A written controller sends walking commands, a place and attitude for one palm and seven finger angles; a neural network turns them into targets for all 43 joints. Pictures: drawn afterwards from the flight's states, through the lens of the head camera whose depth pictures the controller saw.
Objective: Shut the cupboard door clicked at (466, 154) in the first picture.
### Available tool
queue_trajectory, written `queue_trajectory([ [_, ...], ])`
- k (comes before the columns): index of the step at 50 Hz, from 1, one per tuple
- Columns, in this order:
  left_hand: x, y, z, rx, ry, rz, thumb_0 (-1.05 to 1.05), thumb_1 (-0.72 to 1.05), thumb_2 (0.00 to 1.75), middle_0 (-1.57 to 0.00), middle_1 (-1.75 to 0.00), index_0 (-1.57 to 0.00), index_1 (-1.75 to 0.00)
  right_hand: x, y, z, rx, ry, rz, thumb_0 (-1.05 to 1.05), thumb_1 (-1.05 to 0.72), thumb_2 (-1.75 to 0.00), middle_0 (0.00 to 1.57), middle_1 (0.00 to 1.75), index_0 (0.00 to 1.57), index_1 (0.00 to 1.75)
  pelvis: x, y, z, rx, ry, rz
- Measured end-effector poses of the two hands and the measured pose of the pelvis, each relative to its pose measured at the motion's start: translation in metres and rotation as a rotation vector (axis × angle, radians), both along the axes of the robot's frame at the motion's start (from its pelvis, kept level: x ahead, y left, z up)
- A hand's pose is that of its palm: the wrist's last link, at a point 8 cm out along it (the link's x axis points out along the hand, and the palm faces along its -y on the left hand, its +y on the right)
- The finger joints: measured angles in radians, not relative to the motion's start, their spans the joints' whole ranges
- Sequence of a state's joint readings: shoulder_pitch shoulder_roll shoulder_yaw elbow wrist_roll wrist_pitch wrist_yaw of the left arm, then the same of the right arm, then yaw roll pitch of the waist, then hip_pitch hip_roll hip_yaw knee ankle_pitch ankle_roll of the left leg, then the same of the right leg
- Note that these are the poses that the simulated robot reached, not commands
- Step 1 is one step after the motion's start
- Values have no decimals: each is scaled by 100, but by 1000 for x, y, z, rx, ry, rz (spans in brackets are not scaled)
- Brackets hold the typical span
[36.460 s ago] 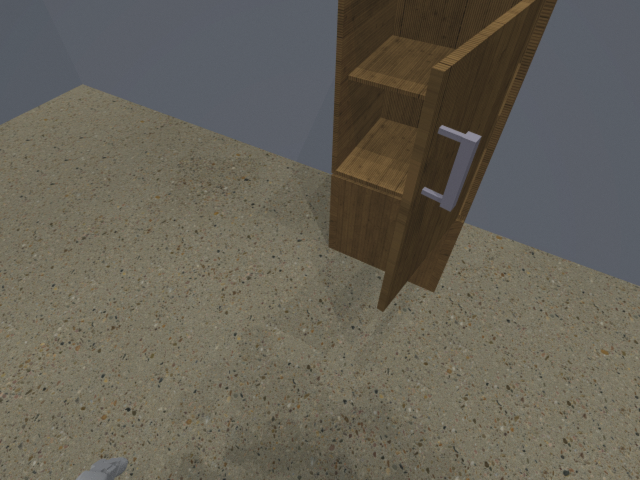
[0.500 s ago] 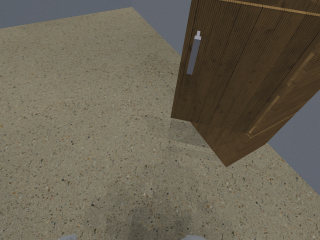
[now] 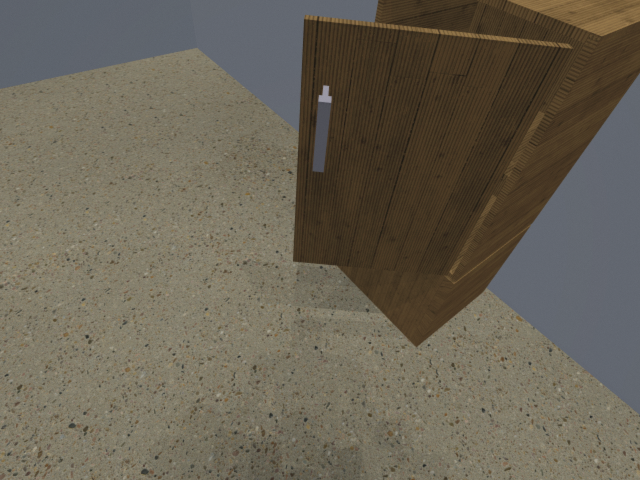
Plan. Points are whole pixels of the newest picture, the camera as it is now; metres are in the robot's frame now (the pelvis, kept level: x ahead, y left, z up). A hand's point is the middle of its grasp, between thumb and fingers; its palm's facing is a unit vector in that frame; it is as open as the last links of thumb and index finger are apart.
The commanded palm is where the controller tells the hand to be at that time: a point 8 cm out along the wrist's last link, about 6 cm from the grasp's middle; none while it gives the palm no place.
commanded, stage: take the last steps up to it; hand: left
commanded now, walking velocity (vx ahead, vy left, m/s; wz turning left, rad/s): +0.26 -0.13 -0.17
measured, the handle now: (322, 129) +0.66 +0.03 +0.09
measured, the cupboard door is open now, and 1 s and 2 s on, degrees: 49 49 49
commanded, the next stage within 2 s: come to a stop and stand still in 0.40 s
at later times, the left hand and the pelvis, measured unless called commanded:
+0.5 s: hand (269, 412) +0.25 +0.08 -0.16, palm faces -0.10 -0.98 -0.18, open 7.4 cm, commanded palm none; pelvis +0.14 -0.09 +0.00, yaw -4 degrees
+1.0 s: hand (263, 433) +0.22 +0.08 -0.16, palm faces +0.00 -0.96 -0.28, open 7.4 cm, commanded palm none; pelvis +0.19 -0.12 +0.01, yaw -3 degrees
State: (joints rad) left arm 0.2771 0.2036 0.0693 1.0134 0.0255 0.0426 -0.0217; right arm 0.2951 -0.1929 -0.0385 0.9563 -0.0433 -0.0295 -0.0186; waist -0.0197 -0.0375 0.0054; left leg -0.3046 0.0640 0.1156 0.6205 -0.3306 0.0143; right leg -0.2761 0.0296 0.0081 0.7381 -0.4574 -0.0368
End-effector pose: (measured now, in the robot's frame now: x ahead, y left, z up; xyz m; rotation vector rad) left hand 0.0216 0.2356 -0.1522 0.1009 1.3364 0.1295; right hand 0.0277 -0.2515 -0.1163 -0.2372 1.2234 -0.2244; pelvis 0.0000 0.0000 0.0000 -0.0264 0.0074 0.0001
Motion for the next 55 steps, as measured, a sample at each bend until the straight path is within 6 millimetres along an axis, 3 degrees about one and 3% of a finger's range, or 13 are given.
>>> queue_trajectory([
  [4, 28, 2, 7, -13, 19, -51, 1, 91, 90, -20, -30, -20, -30, -15, 5, 11, -5, 40, -50, 0, -91, -90, 20, 30, 20, 30, 17, -1, 11, -2, -5, -30],
  [10, 95, -10, 23, -8, -51, -100, 1, 91, 90, -20, -30, -19, -30, -44, 8, 18, 31, 189, -130, 0, -91, -90, 20, 30, 20, 30, 45, -13, 22, -15, -1, -64],
  [16, 174, -48, 25, 8, -100, -189, 1, 91, 90, -20, -30, -19, -30, -58, -2, 9, 93, 310, -229, 0, -90, -90, 20, 30, 20, 30, 81, -41, 16, 0, 1, -89],
  [21, 228, -86, 15, 39, -194, -199, 0, 91, 90, -20, -30, -20, -30, -40, -29, -18, 147, 388, -259, 0, -90, -90, 20, 30, 20, 30, 118, -77, -6, 23, -3, -84],
  [23, 231, -97, 17, 38, -191, -182, 0, 91, 90, -20, -30, -20, -30, -14, -43, -22, 141, 372, -246, 0, -91, -90, 20, 30, 20, 30, 127, -82, -4, 10, -12, -78],
  [26, 225, -109, 19, 30, -143, -149, 0, 91, 90, -20, -30, -20, -30, 41, -62, -19, 117, 275, -201, 0, -91, -90, 20, 30, 20, 30, 142, -89, 4, 2, -11, -66],
  [32, 222, -108, 14, 36, -84, -88, -1, 94, 90, -21, -30, -20, -30, 155, -77, -11, 79, 59, -95, 0, -91, -90, 19, 30, 20, 30, 174, -95, 7, -18, -7, -57],
  [39, 218, -109, 10, 30, -17, -33, 0, 93, 90, -20, -30, -20, -30, 233, -78, 0, 60, -40, -17, 0, -93, -90, 20, 30, 20, 30, 196, -99, 10, 14, -17, -60],
  [43, 212, -106, 14, 68, 0, -25, 0, 92, 90, -20, -30, -20, -30, 256, -85, -4, 75, -71, 9, 0, -92, -90, 20, 30, 20, 30, 196, -106, 7, 35, -22, -60],
  [47, 202, -105, 22, 118, 10, -29, 0, 91, 90, -20, -30, -20, -30, 264, -98, -12, 94, -81, 4, 0, -91, -90, 20, 30, 20, 30, 191, -114, 4, 34, -19, -62],
  [55, 185, -107, 31, 120, 28, -43, 0, 91, 90, -20, -30, -20, -30, 235, -107, -10, 90, -14, -29, 0, -91, -90, 20, 30, 20, 30, 182, -114, 12, 46, -8, -56],
])
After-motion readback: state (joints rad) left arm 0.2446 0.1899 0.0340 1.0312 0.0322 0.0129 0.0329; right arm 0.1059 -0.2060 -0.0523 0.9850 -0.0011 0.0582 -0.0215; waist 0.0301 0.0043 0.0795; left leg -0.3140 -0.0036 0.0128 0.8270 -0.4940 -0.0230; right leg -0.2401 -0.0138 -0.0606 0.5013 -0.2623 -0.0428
